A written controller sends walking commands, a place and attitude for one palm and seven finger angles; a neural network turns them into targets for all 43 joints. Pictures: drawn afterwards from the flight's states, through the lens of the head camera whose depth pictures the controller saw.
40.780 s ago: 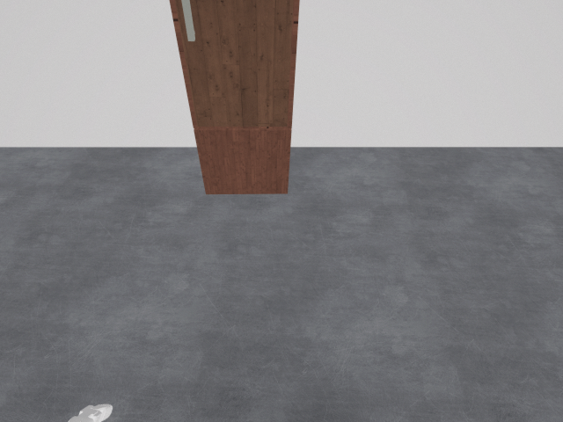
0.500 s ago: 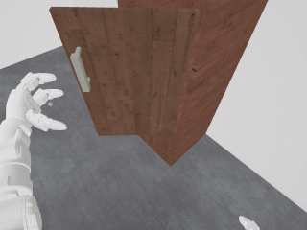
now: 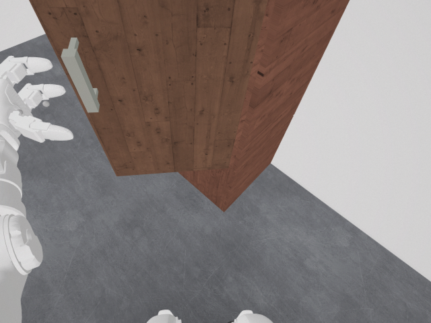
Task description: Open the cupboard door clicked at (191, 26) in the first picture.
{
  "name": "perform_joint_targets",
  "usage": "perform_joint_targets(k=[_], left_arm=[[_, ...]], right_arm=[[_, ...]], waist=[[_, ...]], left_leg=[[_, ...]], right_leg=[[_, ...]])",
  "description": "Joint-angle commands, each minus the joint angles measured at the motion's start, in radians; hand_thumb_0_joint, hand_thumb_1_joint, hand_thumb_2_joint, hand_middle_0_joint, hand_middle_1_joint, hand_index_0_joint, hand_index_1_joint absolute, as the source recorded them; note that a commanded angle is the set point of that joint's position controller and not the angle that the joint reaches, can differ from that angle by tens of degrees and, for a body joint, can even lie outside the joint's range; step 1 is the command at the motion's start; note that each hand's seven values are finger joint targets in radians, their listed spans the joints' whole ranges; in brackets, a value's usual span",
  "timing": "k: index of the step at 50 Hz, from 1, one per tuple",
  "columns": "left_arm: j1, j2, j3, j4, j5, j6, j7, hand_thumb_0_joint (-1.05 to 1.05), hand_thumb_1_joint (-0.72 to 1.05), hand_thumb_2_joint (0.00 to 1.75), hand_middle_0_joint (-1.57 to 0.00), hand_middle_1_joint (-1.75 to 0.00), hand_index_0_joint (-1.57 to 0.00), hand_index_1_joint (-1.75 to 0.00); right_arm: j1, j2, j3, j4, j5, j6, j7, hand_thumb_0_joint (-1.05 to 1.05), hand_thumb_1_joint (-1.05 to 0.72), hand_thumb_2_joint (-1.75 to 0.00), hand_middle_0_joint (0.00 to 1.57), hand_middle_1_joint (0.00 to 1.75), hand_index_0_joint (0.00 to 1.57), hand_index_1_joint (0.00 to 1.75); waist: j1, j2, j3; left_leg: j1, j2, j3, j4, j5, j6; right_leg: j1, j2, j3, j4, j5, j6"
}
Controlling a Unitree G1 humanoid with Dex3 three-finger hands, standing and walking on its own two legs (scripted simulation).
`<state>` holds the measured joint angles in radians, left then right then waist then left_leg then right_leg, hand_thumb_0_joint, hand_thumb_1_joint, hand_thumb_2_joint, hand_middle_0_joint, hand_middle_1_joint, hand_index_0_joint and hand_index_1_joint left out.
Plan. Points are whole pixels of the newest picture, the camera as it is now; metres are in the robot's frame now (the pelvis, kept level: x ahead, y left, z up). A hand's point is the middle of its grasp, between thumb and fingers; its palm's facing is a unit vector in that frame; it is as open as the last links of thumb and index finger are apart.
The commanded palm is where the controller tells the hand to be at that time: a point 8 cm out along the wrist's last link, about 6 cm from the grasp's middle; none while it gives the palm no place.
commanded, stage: move the hooked fingers beside the handle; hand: left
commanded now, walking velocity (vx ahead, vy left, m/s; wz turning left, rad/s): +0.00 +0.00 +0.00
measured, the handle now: (84, 76) +0.55 +0.23 +0.11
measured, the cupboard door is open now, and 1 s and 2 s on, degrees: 49 49 49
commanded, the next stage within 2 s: slide the fingers in behind the handle in 1.22 s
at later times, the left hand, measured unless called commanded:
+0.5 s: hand (50, 90) +0.50 +0.28 +0.12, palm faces +0.06 -1.00 +0.02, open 13.9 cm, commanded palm +0.48 +0.33 +0.11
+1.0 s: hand (53, 96) +0.49 +0.28 +0.11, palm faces +0.09 -1.00 +0.00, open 14.0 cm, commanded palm +0.47 +0.32 +0.11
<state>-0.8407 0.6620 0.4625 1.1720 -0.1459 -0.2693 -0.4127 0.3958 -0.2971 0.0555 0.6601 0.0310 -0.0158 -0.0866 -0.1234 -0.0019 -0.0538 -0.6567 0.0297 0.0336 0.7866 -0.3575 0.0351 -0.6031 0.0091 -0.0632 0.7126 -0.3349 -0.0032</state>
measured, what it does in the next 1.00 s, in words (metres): stands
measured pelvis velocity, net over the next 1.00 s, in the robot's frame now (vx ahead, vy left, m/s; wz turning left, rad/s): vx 0.01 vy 0.00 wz -0.02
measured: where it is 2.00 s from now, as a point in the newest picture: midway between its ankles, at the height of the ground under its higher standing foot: outside the picture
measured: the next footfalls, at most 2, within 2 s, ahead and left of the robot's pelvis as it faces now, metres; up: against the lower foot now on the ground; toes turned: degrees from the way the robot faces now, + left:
none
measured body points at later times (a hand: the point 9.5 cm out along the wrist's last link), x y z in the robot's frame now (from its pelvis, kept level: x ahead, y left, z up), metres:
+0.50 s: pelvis +0.02 +0.00 +0.00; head +0.12 +0.03 +0.43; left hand +0.49 +0.33 +0.12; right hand +0.00 -0.27 -0.10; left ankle +0.01 +0.09 -0.71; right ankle +0.00 -0.12 -0.71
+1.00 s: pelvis +0.01 +0.00 -0.01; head +0.11 +0.02 +0.43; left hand +0.48 +0.33 +0.11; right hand +0.03 -0.28 -0.11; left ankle +0.01 +0.09 -0.71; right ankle +0.00 -0.12 -0.71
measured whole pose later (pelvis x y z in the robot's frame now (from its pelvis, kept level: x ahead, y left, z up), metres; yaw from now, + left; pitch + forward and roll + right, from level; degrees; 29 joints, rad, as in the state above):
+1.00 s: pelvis +0.01 +0.00 -0.01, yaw -1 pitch +16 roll -3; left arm -0.87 0.70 0.51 1.20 -0.11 -0.28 -0.40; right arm 0.39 -0.29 0.06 0.59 0.02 0.07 -0.06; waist -0.14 0.00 -0.08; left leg -0.73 0.05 0.03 0.84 -0.39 0.03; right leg -0.67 0.03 -0.06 0.74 -0.36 -0.01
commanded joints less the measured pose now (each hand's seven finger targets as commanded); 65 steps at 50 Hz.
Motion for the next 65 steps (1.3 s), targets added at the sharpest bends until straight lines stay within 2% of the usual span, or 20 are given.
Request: perform_joint_targets(k=[1, 4, 7, 10, 12, 18, 24, 26, 32, 36, 40, 45, 48, 51, 53, 56, 60, 61, 63, 65], left_arm=[[-0.483, 0.340, 0.049, -0.184, -0.017, -0.078, 0.001, 0.00, -0.50, 0.30, -0.30, -1.20, -0.30, -1.20], [-0.464, 0.391, 0.089, -0.185, -0.007, -0.089, -0.002, 0.00, -0.50, 0.30, -0.30, -1.20, -0.30, -1.20], [-0.497, 0.366, 0.053, -0.150, 0.005, -0.079, -0.007, 0.00, -0.50, 0.30, -0.30, -1.20, -0.30, -1.20], [-0.492, 0.427, 0.086, -0.093, 0.013, -0.049, -0.008, 0.00, -0.50, 0.30, -0.30, -1.20, -0.30, -1.20], [-0.530, 0.467, 0.102, -0.116, 0.024, -0.051, -0.008, 0.00, -0.50, 0.30, -0.30, -1.20, -0.30, -1.20], [-0.408, 0.407, 0.105, -0.182, -0.005, -0.076, -0.028, 0.00, -0.50, 0.30, -0.30, -1.20, -0.30, -1.20], [-0.371, 0.360, 0.085, -0.200, -0.020, -0.046, -0.036, 0.00, -0.50, 0.30, -0.30, -1.20, -0.30, -1.20], [-0.396, 0.394, 0.107, -0.201, -0.015, -0.052, -0.016, 0.00, -0.50, 0.30, -0.30, -1.20, -0.30, -1.20], [-0.479, 0.376, 0.095, -0.290, -0.009, -0.112, 0.007, 0.00, -0.50, 0.30, -0.30, -1.20, -0.30, -1.20], [-0.463, 0.275, 0.018, -0.210, -0.024, -0.080, -0.018, 0.00, -0.50, 0.30, -0.30, -1.20, -0.30, -1.20], [-0.406, 0.275, 0.009, -0.134, -0.016, -0.026, -0.021, 0.00, -0.50, 0.30, -0.30, -1.20, -0.30, -1.20], [-0.459, 0.355, 0.062, -0.178, -0.007, -0.061, 0.010, 0.00, -0.50, 0.30, -0.30, -1.20, -0.30, -1.20], [-0.530, 0.404, 0.091, -0.253, 0.008, -0.118, 0.030, 0.00, -0.50, 0.30, -0.30, -1.20, -0.30, -1.20], [-0.494, 0.413, 0.109, -0.246, 0.001, -0.131, 0.022, 0.00, -0.50, 0.30, -0.30, -1.20, -0.30, -1.20], [-0.467, 0.366, 0.071, -0.206, -0.005, -0.108, 0.001, 0.00, -0.50, 0.30, -0.30, -1.20, -0.30, -1.20], [-0.397, 0.347, 0.054, -0.116, -0.012, -0.058, -0.027, 0.00, -0.50, 0.30, -0.30, -1.20, -0.30, -1.20], [-0.398, 0.379, 0.062, -0.104, -0.011, -0.032, -0.034, 0.00, -0.50, 0.30, -0.30, -1.20, -0.30, -1.20], [-0.422, 0.370, 0.063, -0.122, -0.021, -0.044, -0.032, 0.00, -0.50, 0.30, -0.30, -1.20, -0.30, -1.20], [-0.467, 0.434, 0.104, -0.158, -0.016, -0.076, -0.027, 0.00, -0.50, 0.30, -0.30, -1.20, -0.30, -1.20], [-0.497, 0.417, 0.091, -0.212, -0.013, -0.112, -0.023, 0.00, -0.50, 0.30, -0.30, -1.20, -0.30, -1.20]], right_arm=[[0.120, -0.188, -0.072, -0.073, -0.005, -0.015, -0.012, 0.00, -0.90, -0.90, 0.20, 0.30, 0.20, 0.30], [0.142, -0.189, -0.077, -0.077, -0.008, 0.001, -0.007, 0.00, -0.90, -0.90, 0.20, 0.30, 0.20, 0.30], [0.157, -0.187, -0.074, -0.072, -0.010, 0.018, -0.002, 0.00, -0.90, -0.90, 0.20, 0.30, 0.20, 0.30], [0.174, -0.199, -0.075, -0.075, -0.009, 0.034, -0.005, 0.00, -0.90, -0.90, 0.20, 0.30, 0.20, 0.30], [0.186, -0.198, -0.074, -0.081, -0.011, 0.044, -0.006, 0.00, -0.90, -0.90, 0.20, 0.30, 0.20, 0.30], [0.201, -0.188, -0.085, -0.097, -0.019, 0.068, 0.014, 0.00, -0.90, -0.90, 0.20, 0.30, 0.20, 0.30], [0.180, -0.180, -0.088, -0.117, -0.009, 0.087, 0.020, 0.00, -0.90, -0.90, 0.20, 0.30, 0.20, 0.30], [0.176, -0.182, -0.085, -0.119, -0.009, 0.089, 0.016, 0.00, -0.90, -0.90, 0.20, 0.30, 0.20, 0.30], [0.164, -0.173, -0.086, -0.103, -0.013, 0.081, 0.018, 0.00, -0.90, -0.90, 0.20, 0.30, 0.20, 0.30], [0.155, -0.170, -0.082, -0.092, -0.010, 0.076, 0.016, 0.00, -0.90, -0.90, 0.20, 0.30, 0.20, 0.30], [0.148, -0.176, -0.078, -0.106, -0.006, 0.078, 0.013, 0.00, -0.90, -0.90, 0.20, 0.30, 0.20, 0.30], [0.145, -0.178, -0.074, -0.124, -0.008, 0.073, 0.010, 0.00, -0.90, -0.90, 0.20, 0.30, 0.20, 0.30], [0.144, -0.175, -0.075, -0.116, -0.012, 0.072, 0.011, 0.00, -0.90, -0.90, 0.20, 0.30, 0.20, 0.30], [0.152, -0.179, -0.079, -0.109, -0.014, 0.071, 0.013, 0.00, -0.90, -0.90, 0.20, 0.30, 0.20, 0.30], [0.143, -0.173, -0.075, -0.108, -0.008, 0.072, 0.014, 0.00, -0.90, -0.90, 0.20, 0.30, 0.20, 0.30], [0.148, -0.178, -0.073, -0.111, -0.003, 0.078, 0.009, 0.00, -0.90, -0.90, 0.20, 0.30, 0.20, 0.30], [0.154, -0.188, -0.071, -0.121, -0.002, 0.078, 0.004, 0.00, -0.90, -0.90, 0.20, 0.30, 0.20, 0.30], [0.151, -0.186, -0.070, -0.124, -0.003, 0.075, 0.003, 0.00, -0.90, -0.90, 0.20, 0.30, 0.20, 0.30], [0.158, -0.192, -0.074, -0.120, -0.006, 0.073, 0.002, 0.00, -0.90, -0.90, 0.20, 0.30, 0.20, 0.30], [0.158, -0.187, -0.076, -0.117, -0.007, 0.071, 0.004, 0.00, -0.90, -0.90, 0.20, 0.30, 0.20, 0.30]], waist=[[-0.013, 0.128, -0.380], [0.000, 0.157, -0.456], [-0.020, 0.189, -0.417], [-0.029, 0.130, -0.386], [-0.025, 0.171, -0.427], [0.006, 0.203, -0.522], [0.003, 0.176, -0.432], [0.002, 0.149, -0.390], [-0.013, 0.244, -0.493], [-0.031, 0.204, -0.428], [-0.021, 0.145, -0.375], [-0.018, 0.108, -0.403], [-0.015, 0.205, -0.476], [-0.009, 0.197, -0.516], [-0.012, 0.218, -0.478], [-0.009, 0.151, -0.395], [-0.018, 0.089, -0.341], [-0.021, 0.116, -0.334], [-0.020, 0.120, -0.391], [-0.020, 0.174, -0.439]], left_leg=[[0.286, -0.004, -0.089, -0.083, 0.281, -0.004], [0.311, -0.001, -0.082, -0.063, 0.361, -0.006], [0.310, 0.004, -0.083, -0.054, 0.380, -0.008], [0.233, 0.001, -0.075, -0.052, 0.323, 0.004], [0.250, 0.001, -0.075, -0.045, 0.361, 0.002], [0.363, 0.016, -0.077, -0.019, 0.556, -0.014], [0.311, 0.009, -0.059, -0.033, 0.498, 0.000], [0.275, 0.006, -0.061, -0.037, 0.450, 0.005], [0.404, 0.016, -0.082, -0.015, 0.538, -0.015], [0.375, 0.014, -0.087, -0.022, 0.496, -0.010], [0.296, 0.007, -0.078, -0.036, 0.405, -0.004], [0.245, 0.001, -0.068, -0.034, 0.370, 0.003], [0.314, 0.004, -0.078, -0.019, 0.409, -0.008], [0.339, 0.007, -0.081, -0.010, 0.436, -0.008], [0.321, 0.005, -0.074, -0.020, 0.411, -0.008], [0.243, -0.001, -0.068, -0.035, 0.346, 0.003], [0.172, -0.002, -0.062, -0.048, 0.277, 0.011], [0.180, -0.004, -0.057, -0.044, 0.282, 0.011], [0.195, -0.001, -0.064, -0.036, 0.291, 0.008], [0.253, 0.001, -0.072, -0.031, 0.312, 0.002]], right_leg=[[0.038, 0.031, 0.030, -0.059, 0.206, -0.018], [0.061, 0.033, 0.034, -0.045, 0.270, -0.016], [0.011, 0.039, 0.028, -0.043, 0.266, -0.014], [0.031, 0.037, 0.037, -0.052, 0.256, -0.009], [0.039, 0.038, 0.039, -0.041, 0.286, -0.010], [0.040, 0.052, 0.025, -0.023, 0.373, -0.012], [0.046, 0.053, 0.023, -0.038, 0.373, -0.009], [0.050, 0.053, 0.027, -0.039, 0.352, -0.013], [0.013, 0.056, 0.026, -0.024, 0.357, -0.015], [-0.004, 0.054, 0.018, -0.035, 0.332, -0.017], [-0.003, 0.045, 0.018, -0.042, 0.298, -0.013], [0.051, 0.042, 0.031, -0.030, 0.316, -0.009], [0.035, 0.045, 0.037, -0.016, 0.315, -0.012], [0.051, 0.051, 0.035, -0.013, 0.325, -0.016], [0.043, 0.049, 0.033, -0.024, 0.318, -0.013], [0.059, 0.047, 0.030, -0.039, 0.299, -0.015], [0.053, 0.043, 0.034, -0.049, 0.265, -0.007], [0.045, 0.044, 0.038, -0.048, 0.267, -0.011], [0.058, 0.046, 0.044, -0.039, 0.268, -0.008], [0.036, 0.049, 0.040, -0.029, 0.257, -0.013]])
